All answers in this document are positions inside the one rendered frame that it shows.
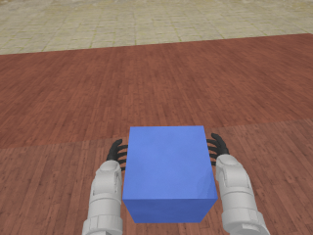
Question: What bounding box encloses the left robot forearm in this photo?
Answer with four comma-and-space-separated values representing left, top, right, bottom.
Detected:
81, 160, 123, 235

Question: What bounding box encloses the carton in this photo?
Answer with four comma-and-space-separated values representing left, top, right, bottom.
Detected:
122, 125, 218, 223

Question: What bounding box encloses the right robot forearm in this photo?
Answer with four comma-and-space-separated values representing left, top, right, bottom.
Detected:
215, 154, 271, 235

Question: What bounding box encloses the right robot hand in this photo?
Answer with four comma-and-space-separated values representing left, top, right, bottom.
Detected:
206, 133, 230, 166

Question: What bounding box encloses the left robot hand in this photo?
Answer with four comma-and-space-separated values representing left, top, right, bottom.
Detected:
106, 139, 128, 171

